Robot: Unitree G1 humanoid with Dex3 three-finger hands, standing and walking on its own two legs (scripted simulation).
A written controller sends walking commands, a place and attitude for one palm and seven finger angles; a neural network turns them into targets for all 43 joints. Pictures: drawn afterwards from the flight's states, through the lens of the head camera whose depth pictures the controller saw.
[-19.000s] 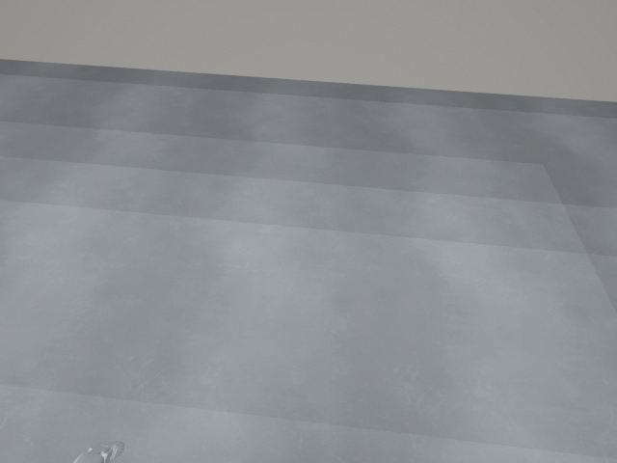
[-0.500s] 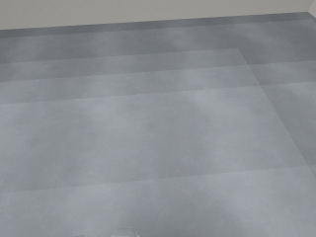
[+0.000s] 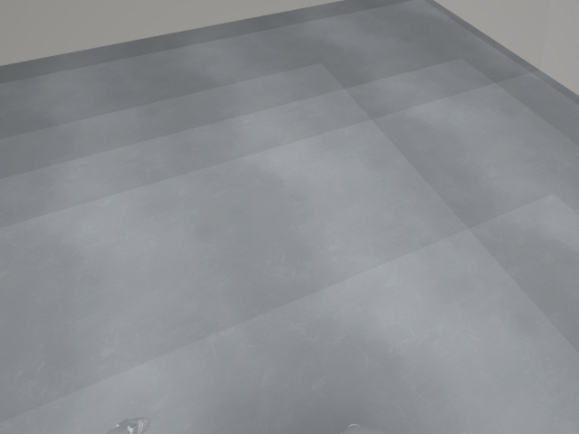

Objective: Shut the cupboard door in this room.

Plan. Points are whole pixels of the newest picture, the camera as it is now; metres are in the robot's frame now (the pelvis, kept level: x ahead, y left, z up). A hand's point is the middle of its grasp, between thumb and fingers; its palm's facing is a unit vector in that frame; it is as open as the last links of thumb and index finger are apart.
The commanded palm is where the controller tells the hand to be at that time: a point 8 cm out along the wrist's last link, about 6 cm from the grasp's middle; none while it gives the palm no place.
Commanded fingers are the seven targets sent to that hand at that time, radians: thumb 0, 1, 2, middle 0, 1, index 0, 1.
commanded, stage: turn or walk to find it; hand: left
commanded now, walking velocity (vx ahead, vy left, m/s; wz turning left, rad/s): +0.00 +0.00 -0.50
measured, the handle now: out of the picture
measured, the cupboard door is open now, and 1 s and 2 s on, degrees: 92 92 92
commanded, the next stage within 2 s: none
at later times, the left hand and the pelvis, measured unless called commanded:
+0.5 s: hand out of the picture +0.10 +0.18 -0.17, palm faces -0.18 -0.96 -0.22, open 7.4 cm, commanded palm none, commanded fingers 0.00 0.90 0.90 -0.20 -0.30 -0.20 -0.30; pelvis -0.01 +0.00 +0.00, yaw -13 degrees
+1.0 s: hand (230, 422) +0.15 +0.10 -0.16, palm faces -0.48 -0.83 -0.27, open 7.4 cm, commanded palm none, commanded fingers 0.00 0.90 0.90 -0.20 -0.30 -0.20 -0.30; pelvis -0.04 -0.02 -0.01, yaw -29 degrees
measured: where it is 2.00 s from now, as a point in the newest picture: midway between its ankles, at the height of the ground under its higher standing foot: outside the picture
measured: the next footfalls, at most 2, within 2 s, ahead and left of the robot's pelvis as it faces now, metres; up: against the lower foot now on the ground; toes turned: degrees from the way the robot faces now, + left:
right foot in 0.06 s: +0.03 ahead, -0.13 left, +0.00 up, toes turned -7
left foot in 0.52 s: +0.06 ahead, +0.11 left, +0.00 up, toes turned -11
